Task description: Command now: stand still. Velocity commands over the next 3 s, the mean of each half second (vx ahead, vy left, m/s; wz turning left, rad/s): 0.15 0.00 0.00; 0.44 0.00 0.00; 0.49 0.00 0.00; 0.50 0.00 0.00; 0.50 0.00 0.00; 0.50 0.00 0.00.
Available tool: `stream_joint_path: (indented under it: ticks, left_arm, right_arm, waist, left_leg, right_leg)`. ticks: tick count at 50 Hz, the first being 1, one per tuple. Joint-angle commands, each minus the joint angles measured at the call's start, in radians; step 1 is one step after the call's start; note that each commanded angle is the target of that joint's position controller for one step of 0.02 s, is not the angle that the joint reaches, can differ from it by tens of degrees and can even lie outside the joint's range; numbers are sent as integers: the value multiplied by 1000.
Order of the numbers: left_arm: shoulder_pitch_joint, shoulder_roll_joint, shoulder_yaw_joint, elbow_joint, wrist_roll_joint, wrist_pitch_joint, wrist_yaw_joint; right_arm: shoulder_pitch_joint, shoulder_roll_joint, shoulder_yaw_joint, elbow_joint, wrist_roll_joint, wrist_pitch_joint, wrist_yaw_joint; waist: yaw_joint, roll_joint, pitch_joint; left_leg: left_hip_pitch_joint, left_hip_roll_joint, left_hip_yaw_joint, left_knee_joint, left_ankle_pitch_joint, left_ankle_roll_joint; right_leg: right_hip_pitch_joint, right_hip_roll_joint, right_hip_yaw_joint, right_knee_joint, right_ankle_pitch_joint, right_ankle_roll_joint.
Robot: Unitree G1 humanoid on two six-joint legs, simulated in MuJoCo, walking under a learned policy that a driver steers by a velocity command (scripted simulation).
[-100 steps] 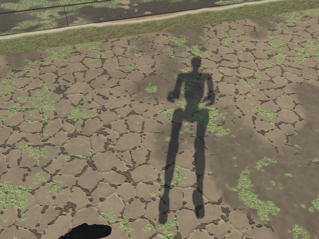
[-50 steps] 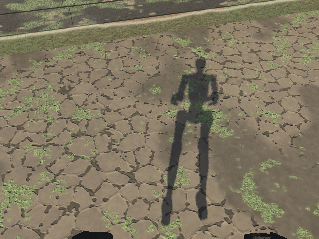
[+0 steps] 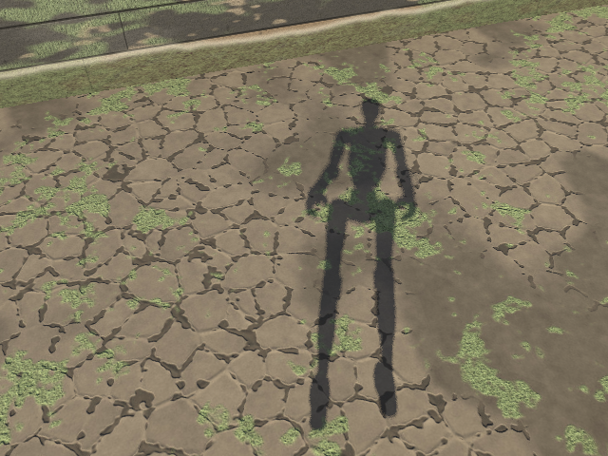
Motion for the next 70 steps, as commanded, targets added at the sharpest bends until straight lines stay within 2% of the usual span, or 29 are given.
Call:
stream_joint_path:
  ticks: [1, 2, 3, 4, 7, 10, 11, 12, 13, 21, 38, 39, 45, 46, 47, 50, 52, 53, 55, 56, 57, 58, 59, 63, 64, 65, 66, 67, 70]
  left_arm:
    - [17, 99, 24, -62, -1, -15, 5]
    - [-8, 131, 30, -84, -16, -20, 4]
    - [-3, 132, 29, -83, -14, -23, 5]
    - [32, 95, 21, -62, 4, -20, 6]
    - [40, 92, 21, -59, 1, -15, 5]
    - [56, 93, 21, -55, 1, -17, 7]
    - [-72, 59, 34, -60, -22, -14, -7]
    - [-77, 42, 29, -69, -20, -12, -12]
    - [-84, 37, 30, -65, -20, -11, -13]
    - [-126, 15, 33, -81, -9, -12, -4]
    - [-251, -10, 35, -154, -17, -29, -26]
    - [-253, -21, 29, -155, -8, -31, -32]
    - [-272, -27, 25, -166, -11, -40, -44]
    - [-227, -17, 25, -151, -20, -37, -27]
    - [-266, -7, 26, -165, -27, -31, -22]
    - [-281, -3, 24, -181, -29, -25, -20]
    - [-272, -11, 22, -182, -25, -27, -20]
    - [-308, -31, 18, -199, -23, -33, -37]
    - [-262, -36, 21, -183, 0, -42, -45]
    - [-261, -35, 23, -180, 1, -44, -45]
    - [-211, -36, 22, -159, -12, -43, -28]
    - [-252, -30, 23, -170, -18, -38, -22]
    - [-306, -37, 20, -195, -17, -38, -37]
    - [-265, -42, 21, -179, -6, -47, -45]
    - [-219, -32, 22, -161, -18, -45, -27]
    - [-261, -23, 22, -174, -26, -38, -22]
    - [-317, -34, 18, -199, -25, -39, -37]
    - [-285, -40, 18, -192, -15, -42, -43]
    - [-264, -39, 20, -183, -8, -50, -47]
  right_arm:
    - [14, -97, -24, -49, 1, -17, -5]
    - [-8, -130, -30, -71, 16, -17, -5]
    - [1, -133, -30, -66, 13, -15, -7]
    - [30, -95, -22, -39, -4, -12, -11]
    - [30, -87, -20, -30, 0, -8, -9]
    - [40, -85, -19, -16, 0, -11, -10]
    - [-112, -29, -12, -72, 24, -15, 4]
    - [-124, -35, -13, -82, 26, -16, 7]
    - [-122, -38, -16, -86, 26, -17, 7]
    - [-155, -31, -26, -144, 15, 8, 1]
    - [-280, 20, -36, -238, 7, 8, 5]
    - [-280, 25, -35, -238, 1, 16, 5]
    - [-297, 28, -38, -247, 4, 22, 9]
    - [-244, 40, -39, -216, 6, 13, 6]
    - [-259, 56, -30, -222, 7, 10, 7]
    - [-251, 55, -27, -216, 6, 1, 7]
    - [-236, 51, -27, -209, 3, -6, 5]
    - [-288, 33, -26, -238, 4, -2, 6]
    - [-272, 8, -39, -234, 5, 1, 5]
    - [-273, 10, -39, -236, 6, 2, 4]
    - [-217, 25, -39, -204, 5, -5, 0]
    - [-235, 43, -31, -211, 7, -5, 1]
    - [-291, 33, -28, -242, 10, 5, 4]
    - [-261, 24, -38, -236, -1, 12, 7]
    - [-205, 35, -40, -206, 1, 3, 3]
    - [-226, 51, -32, -213, 3, 2, 3]
    - [-286, 41, -28, -243, 5, 10, 6]
    - [-275, 27, -36, -237, 1, 13, 8]
    - [-270, 26, -39, -237, 0, 13, 7]
  waist:
    - [3, -2, 21]
    - [-2, -1, 23]
    - [-3, -1, -14]
    - [1, -3, -33]
    - [0, -4, 34]
    - [1, -4, 20]
    - [21, -50, 16]
    - [21, -26, -45]
    - [17, -9, -53]
    - [11, 32, -3]
    - [19, -4, -78]
    - [20, -4, -75]
    - [19, -2, -70]
    - [-2, -6, -122]
    - [-6, -34, -42]
    - [-6, -49, -3]
    - [-1, -30, -11]
    - [22, -2, 23]
    - [34, 34, -47]
    - [33, 35, -57]
    - [12, 47, -134]
    - [7, 22, -56]
    - [25, 7, 7]
    - [21, -4, -78]
    - [-3, -2, -141]
    - [-7, -27, -56]
    - [11, -26, 7]
    - [18, -9, -42]
    - [19, -3, -77]
  left_leg:
    - [-48, 76, -75, -46, 187, 48]
    - [-35, 86, -83, -42, 321, 44]
    - [-9, 89, -82, -33, 361, 44]
    - [-1, 77, -74, -36, 239, 51]
    - [-40, 71, -75, -61, 160, 53]
    - [-33, 68, -74, -70, 129, 54]
    - [-76, 103, -75, 3, 227, 13]
    - [-59, 88, -68, 17, 214, 2]
    - [-68, 75, -63, 30, 195, 2]
    - [-133, 75, -80, 145, 119, 54]
    - [-179, 35, -24, 309, 62, -3]
    - [-180, 38, -24, 306, 47, -2]
    - [-205, 35, -27, 305, -17, -13]
    - [-160, 13, -1, 309, -187, -19]
    - [-190, 6, 5, 314, -177, -20]
    - [-200, 9, 2, 322, -162, -16]
    - [-205, 17, -10, 308, -158, -10]
    - [-247, 45, -41, 294, 10, -6]
    - [-236, 67, -70, 276, 41, 2]
    - [-232, 68, -70, 275, 46, 2]
    - [-180, 40, -39, 272, -157, -3]
    - [-213, 28, -28, 274, -167, -4]
    - [-257, 48, -49, 281, 3, -3]
    - [-207, 44, -37, 309, 24, -11]
    - [-155, 19, -8, 312, -163, -16]
    - [-187, 12, 0, 314, -163, -17]
    - [-230, 32, -23, 316, -4, -14]
    - [-212, 39, -31, 321, 9, -11]
    - [-201, 42, -33, 323, 19, -13]
  right_leg:
    - [12, -52, 54, -33, 130, -73]
    - [8, -63, 64, -28, 261, -66]
    - [26, -64, 60, -19, 290, -62]
    - [33, -51, 47, -21, 159, -65]
    - [-5, -48, 47, -39, 91, -64]
    - [3, -48, 47, -46, 67, -61]
    - [0, -65, 21, -19, 129, -40]
    - [9, -57, 17, 0, 131, -36]
    - [8, -48, 7, 17, 124, -36]
    - [-114, -1, -50, 160, 22, -46]
    - [-102, -18, -46, 256, 165, -61]
    - [-108, -13, -50, 250, 143, -62]
    - [-120, -17, -44, 246, 96, -63]
    - [-121, -22, 1, 188, -138, -64]
    - [-174, -26, 21, 157, -203, -64]
    - [-219, -31, 40, 132, -267, -66]
    - [-202, -18, 25, 154, -246, -63]
    - [-188, -4, -33, 230, -27, -61]
    - [-126, 4, -56, 269, 50, -59]
    - [-117, 4, -59, 271, 67, -58]
    - [-86, 5, -35, 239, -119, -55]
    - [-124, 5, -27, 224, -135, -53]
    - [-148, -2, -54, 261, 44, -56]
    - [-118, -8, -55, 273, 108, -64]
    - [-105, -11, -17, 225, -99, -64]
    - [-157, -14, -2, 199, -145, -64]
    - [-183, -15, -37, 243, 41, -65]
    - [-157, -14, -45, 259, 70, -67]
    - [-138, -11, -51, 273, 96, -67]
